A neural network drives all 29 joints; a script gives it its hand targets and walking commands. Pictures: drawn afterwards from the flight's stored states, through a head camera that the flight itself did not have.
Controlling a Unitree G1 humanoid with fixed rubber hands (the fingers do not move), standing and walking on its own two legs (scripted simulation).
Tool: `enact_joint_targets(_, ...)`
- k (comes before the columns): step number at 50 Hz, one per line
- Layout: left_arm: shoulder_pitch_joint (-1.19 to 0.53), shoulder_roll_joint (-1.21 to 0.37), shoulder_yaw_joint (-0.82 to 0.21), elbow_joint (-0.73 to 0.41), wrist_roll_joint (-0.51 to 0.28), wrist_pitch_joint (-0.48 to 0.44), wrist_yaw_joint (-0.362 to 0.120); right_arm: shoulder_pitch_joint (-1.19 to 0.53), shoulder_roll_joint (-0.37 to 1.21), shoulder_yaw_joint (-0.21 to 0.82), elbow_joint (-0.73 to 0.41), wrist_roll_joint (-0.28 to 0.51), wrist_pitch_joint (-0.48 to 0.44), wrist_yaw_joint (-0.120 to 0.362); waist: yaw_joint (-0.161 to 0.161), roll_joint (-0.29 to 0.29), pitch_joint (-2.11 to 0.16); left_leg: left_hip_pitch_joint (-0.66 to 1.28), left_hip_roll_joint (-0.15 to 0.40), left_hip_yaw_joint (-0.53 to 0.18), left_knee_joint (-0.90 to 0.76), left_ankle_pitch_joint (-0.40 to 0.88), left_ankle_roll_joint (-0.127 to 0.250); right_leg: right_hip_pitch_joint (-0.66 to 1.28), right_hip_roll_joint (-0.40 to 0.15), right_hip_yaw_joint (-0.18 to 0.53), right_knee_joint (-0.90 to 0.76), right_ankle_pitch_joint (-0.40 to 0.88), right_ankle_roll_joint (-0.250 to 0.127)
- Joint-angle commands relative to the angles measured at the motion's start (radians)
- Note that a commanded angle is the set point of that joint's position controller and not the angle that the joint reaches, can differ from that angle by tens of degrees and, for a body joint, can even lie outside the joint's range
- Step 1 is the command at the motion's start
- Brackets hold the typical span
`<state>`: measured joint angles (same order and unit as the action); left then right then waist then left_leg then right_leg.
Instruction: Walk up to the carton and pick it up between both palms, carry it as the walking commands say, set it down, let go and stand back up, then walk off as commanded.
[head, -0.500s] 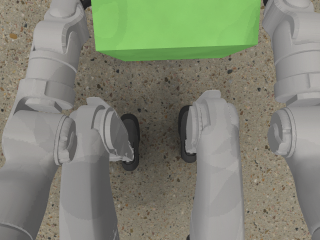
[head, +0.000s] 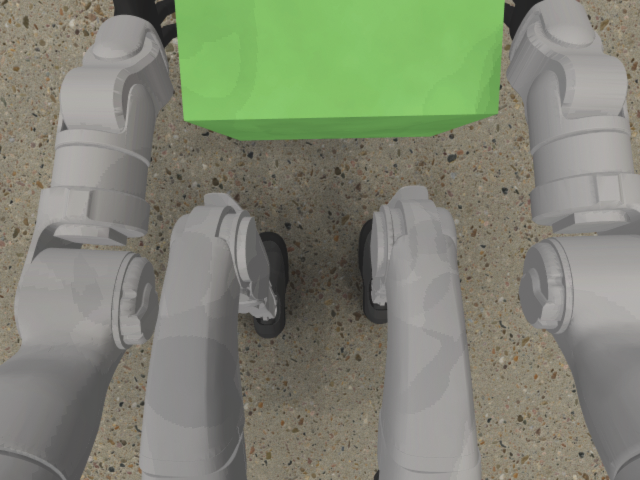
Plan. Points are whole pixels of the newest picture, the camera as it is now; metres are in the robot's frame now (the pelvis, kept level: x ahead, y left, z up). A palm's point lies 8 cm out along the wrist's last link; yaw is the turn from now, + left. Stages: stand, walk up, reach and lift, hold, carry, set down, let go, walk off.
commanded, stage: reach and lift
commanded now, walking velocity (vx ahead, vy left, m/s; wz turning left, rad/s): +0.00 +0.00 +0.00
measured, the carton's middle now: (335, 53) +0.52 -0.04 -0.16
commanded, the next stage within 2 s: none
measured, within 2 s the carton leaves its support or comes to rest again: neither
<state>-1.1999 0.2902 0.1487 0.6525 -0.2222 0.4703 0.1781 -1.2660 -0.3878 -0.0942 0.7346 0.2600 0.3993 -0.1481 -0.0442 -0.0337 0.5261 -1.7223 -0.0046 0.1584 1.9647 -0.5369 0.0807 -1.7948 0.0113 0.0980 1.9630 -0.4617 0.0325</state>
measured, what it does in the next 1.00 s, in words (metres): rises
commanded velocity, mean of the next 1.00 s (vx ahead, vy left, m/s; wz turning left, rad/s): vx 0.00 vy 0.00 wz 0.00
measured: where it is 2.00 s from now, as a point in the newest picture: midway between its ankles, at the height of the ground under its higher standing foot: (323, 296)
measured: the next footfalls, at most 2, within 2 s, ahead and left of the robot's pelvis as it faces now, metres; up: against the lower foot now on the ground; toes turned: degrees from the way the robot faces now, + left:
none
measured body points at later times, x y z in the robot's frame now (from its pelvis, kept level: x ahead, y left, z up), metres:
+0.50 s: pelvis +0.00 +0.01 +0.06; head +0.29 -0.02 +0.39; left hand +0.52 +0.13 -0.02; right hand +0.52 -0.23 +0.00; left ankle +0.15 +0.08 -0.41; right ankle +0.17 -0.13 -0.41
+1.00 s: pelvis -0.01 +0.00 +0.11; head +0.25 -0.02 +0.47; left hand +0.50 +0.13 +0.06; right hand +0.50 -0.24 +0.07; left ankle +0.15 +0.08 -0.41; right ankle +0.17 -0.13 -0.41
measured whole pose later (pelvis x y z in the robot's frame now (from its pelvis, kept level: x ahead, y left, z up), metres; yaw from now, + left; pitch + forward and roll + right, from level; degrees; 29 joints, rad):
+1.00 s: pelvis -0.01 +0.00 +0.11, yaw -3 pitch +8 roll +3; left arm -1.08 0.23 0.15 0.60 -0.17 0.53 0.19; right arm -1.16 -0.34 -0.16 0.71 0.20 0.45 -0.11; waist -0.02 -0.03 0.52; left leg -1.27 0.00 0.14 1.60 -0.47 0.09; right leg -1.34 0.03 0.10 1.59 -0.39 0.04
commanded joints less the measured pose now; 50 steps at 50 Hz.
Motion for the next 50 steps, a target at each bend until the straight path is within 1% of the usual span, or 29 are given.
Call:
enact_joint_targets(1,-1.061,-1.01,-0.483,-0.576,-0.121,-0.072,-0.277,-0.751,1.119,0.307,-0.428,0.055,-0.011,0.292,-0.023,0.023,-2.618,0.825,-0.125,-0.247,-0.339,0.207,-0.061,0.778,0.12,-0.125,-0.274,0.179,-0.067)
enact_joint_targets(2,-1.057,-1.015,-0.494,-0.617,-0.105,-0.075,-0.27,-0.759,1.151,0.319,-0.45,0.077,-0.013,0.292,0.007,0.048,-2.649,0.885,-0.127,-0.245,-0.343,0.242,-0.056,0.8,0.126,-0.113,-0.274,0.204,-0.064)
enact_joint_targets(4,-1.068,-1.049,-0.497,-0.562,-0.113,-0.063,-0.271,-0.769,1.139,0.285,-0.402,0.063,-0.01,0.307,-0.018,0.064,-2.613,0.915,-0.112,-0.275,-0.371,0.158,-0.066,0.732,0.123,-0.127,-0.288,0.142,-0.073)
enact_joint_targets(5,-0.997,-1.06,-0.461,-0.49,-0.093,-0.056,-0.275,-0.731,1.151,0.283,-0.341,0.051,-0.002,0.316,0.006,0.053,-2.549,0.908,-0.112,-0.267,-0.389,0.151,-0.065,0.702,0.122,-0.137,-0.298,0.124,-0.07)
enact_joint_targets(6,-1.017,-1.073,-0.494,-0.572,-0.107,-0.064,-0.268,-0.736,1.155,0.29,-0.38,0.062,-0.011,0.326,-0.017,0.047,-2.6,0.969,-0.111,-0.291,-0.383,0.195,-0.065,0.704,0.13,-0.134,-0.294,0.17,-0.075)
enact_joint_targets(7,-1.024,-1.045,-0.462,-0.515,-0.072,-0.058,-0.27,-0.719,1.14,0.247,-0.296,0.04,-0.005,0.332,-0.007,0.087,-2.511,0.935,-0.105,-0.268,-0.391,0.155,-0.072,0.642,0.125,-0.139,-0.309,0.12,-0.075)
enact_joint_targets(11,-1.025,-1.055,-0.496,-0.636,-0.092,-0.056,-0.267,-0.725,1.191,0.312,-0.39,0.074,0.009,0.348,0.013,0.058,-2.686,1.086,-0.111,-0.276,-0.42,0.226,-0.068,0.781,0.133,-0.127,-0.348,0.174,-0.072)
enact_joint_targets(13,-1.005,-1.061,-0.472,-0.572,-0.071,-0.05,-0.27,-0.724,1.183,0.299,-0.35,0.053,0.013,0.352,0.02,0.023,-2.623,1.024,-0.109,-0.28,-0.43,0.201,-0.061,0.75,0.129,-0.122,-0.36,0.141,-0.07)
enact_joint_targets(14,-0.958,-1.058,-0.484,-0.609,-0.072,-0.045,-0.265,-0.746,1.191,0.355,-0.451,0.098,0.009,0.349,0.056,0.032,-2.723,1.106,-0.114,-0.259,-0.423,0.31,-0.059,0.852,0.137,-0.116,-0.362,0.228,-0.06)
enact_joint_targets(18,-0.921,-1.067,-0.49,-0.606,-0.072,-0.051,-0.264,-0.685,1.174,0.341,-0.422,0.072,0.006,0.343,0.034,0.021,-2.673,1.098,-0.112,-0.267,-0.441,0.341,-0.065,0.858,0.13,-0.099,-0.391,0.249,-0.064)
enact_joint_targets(19,-0.895,-1.053,-0.468,-0.612,-0.057,-0.055,-0.262,-0.671,1.208,0.36,-0.403,0.079,0.009,0.345,0.077,0.0,-2.675,1.105,-0.115,-0.277,-0.45,0.351,-0.059,0.856,0.14,-0.102,-0.376,0.257,-0.061)
enact_joint_targets(20,-0.925,-1.049,-0.488,-0.624,-0.072,-0.058,-0.26,-0.651,1.188,0.347,-0.382,0.065,0.008,0.348,0.038,-0.006,-2.63,1.088,-0.105,-0.285,-0.457,0.333,-0.064,0.834,0.141,-0.105,-0.379,0.245,-0.063)
enact_joint_targets(22,-0.92,-1.061,-0.51,-0.661,-0.088,-0.058,-0.269,-0.683,1.192,0.37,-0.476,0.075,-0.001,0.336,0.036,-0.017,-2.717,1.112,-0.114,-0.269,-0.461,0.372,-0.062,0.943,0.136,-0.091,-0.417,0.274,-0.06)
enact_joint_targets(23,-0.912,-1.043,-0.514,-0.701,-0.1,-0.06,-0.27,-0.687,1.186,0.401,-0.527,0.103,0.0,0.329,0.064,0.015,-2.737,1.123,-0.112,-0.251,-0.466,0.403,-0.062,0.987,0.134,-0.077,-0.42,0.295,-0.06)
enact_joint_targets(26,-0.912,-1.036,-0.492,-0.58,-0.086,-0.054,-0.276,-0.643,1.203,0.362,-0.395,0.057,0.01,0.316,0.042,-0.024,-2.585,1.017,-0.111,-0.261,-0.498,0.316,-0.063,0.951,0.128,-0.076,-0.449,0.227,-0.057)
enact_joint_targets(29,-0.907,-1.031,-0.512,-0.626,-0.111,-0.054,-0.291,-0.643,1.228,0.383,-0.444,0.059,0.016,0.307,0.025,-0.027,-2.634,1.044,-0.113,-0.257,-0.526,0.316,-0.057,1.061,0.128,-0.071,-0.488,0.229,-0.051)
enact_joint_targets(30,-0.873,-1.038,-0.504,-0.583,-0.101,-0.053,-0.297,-0.657,1.228,0.387,-0.454,0.051,0.012,0.307,0.05,-0.032,-2.598,1.039,-0.115,-0.252,-0.536,0.308,-0.052,1.044,0.13,-0.073,-0.492,0.217,-0.052)
enact_joint_targets(31,-0.917,-1.05,-0.512,-0.612,-0.104,-0.057,-0.301,-0.614,1.258,0.388,-0.412,0.046,0.019,0.308,0.039,-0.032,-2.586,1.013,-0.113,-0.251,-0.547,0.284,-0.053,1.067,0.129,-0.065,-0.503,0.208,-0.055)
enact_joint_targets(32,-0.89,-1.037,-0.504,-0.593,-0.099,-0.056,-0.304,-0.637,1.262,0.417,-0.421,0.049,0.025,0.309,0.078,-0.048,-2.596,1.045,-0.11,-0.252,-0.561,0.293,-0.052,1.055,0.13,-0.066,-0.503,0.203,-0.051)
enact_joint_targets(34,-0.915,-1.028,-0.521,-0.642,-0.116,-0.049,-0.298,-0.647,1.246,0.408,-0.451,0.056,0.027,0.305,0.056,-0.024,-2.636,1.079,-0.111,-0.266,-0.578,0.284,-0.054,1.089,0.125,-0.062,-0.511,0.214,-0.053)
enact_joint_targets(37,-0.889,-1.013,-0.504,-0.634,-0.094,-0.046,-0.304,-0.616,1.267,0.414,-0.423,0.066,0.034,0.31,0.093,-0.011,-2.628,1.093,-0.111,-0.247,-0.604,0.276,-0.055,1.119,0.127,-0.056,-0.542,0.2,-0.051)
enact_joint_targets(41,-0.899,-1.023,-0.472,-0.568,-0.085,-0.045,-0.311,-0.684,1.311,0.414,-0.396,0.067,0.035,0.326,0.116,-0.075,-2.563,1.068,-0.111,-0.262,-0.64,0.188,-0.041,1.096,0.122,-0.047,-0.58,0.115,-0.044)
enact_joint_targets(42,-0.941,-1.014,-0.518,-0.65,-0.105,-0.049,-0.308,-0.694,1.303,0.436,-0.443,0.094,0.032,0.327,0.115,-0.033,-2.612,1.168,-0.105,-0.28,-0.661,0.23,-0.042,1.104,0.127,-0.045,-0.569,0.164,-0.046)
enact_joint_targets(43,-0.949,-1.033,-0.495,-0.602,-0.092,-0.039,-0.312,-0.698,1.288,0.415,-0.434,0.081,0.034,0.33,0.109,-0.018,-2.595,1.143,-0.104,-0.265,-0.666,0.176,-0.043,1.121,0.123,-0.042,-0.595,0.116,-0.052)
enact_joint_targets(45,-0.943,-1.053,-0.482,-0.544,-0.09,-0.034,-0.317,-0.691,1.309,0.393,-0.368,0.058,0.041,0.332,0.087,-0.054,-2.497,1.109,-0.098,-0.273,-0.692,0.121,-0.045,1.081,0.116,-0.05,-0.616,0.068,-0.048)
enact_joint_targets(47,-0.911,-1.054,-0.481,-0.549,-0.076,-0.035,-0.325,-0.665,1.335,0.401,-0.353,0.058,0.046,0.342,0.116,-0.038,-2.507,1.131,-0.096,-0.27,-0.72,0.113,-0.042,1.097,0.115,-0.053,-0.634,0.061,-0.05)
enact_joint_targets(48,-0.903,-1.056,-0.464,-0.528,-0.07,-0.033,-0.326,-0.635,1.335,0.375,-0.313,0.045,0.051,0.348,0.098,-0.053,-2.458,1.135,-0.101,-0.276,-0.737,0.107,-0.037,1.087,0.124,-0.06,-0.654,0.054,-0.048)
enact_joint_targets(49,-0.894,-1.116,-0.493,-0.51,-0.071,-0.022,-0.329,-0.649,1.312,0.358,-0.339,0.025,0.041,0.354,0.072,-0.021,-2.526,1.175,-0.098,-0.289,-0.739,0.128,-0.054,1.077,0.126,-0.069,-0.64,0.095,-0.058)
enact_joint_targets(50,-0.876,-1.111,-0.476,-0.477,-0.069,-0.028,-0.336,-0.666,1.331,0.379,-0.386,0.04,0.033,0.352,0.093,-0.033,-2.52,1.16,-0.107,-0.288,-0.735,0.14,-0.042,1.11,0.124,-0.054,-0.656,0.093,-0.054)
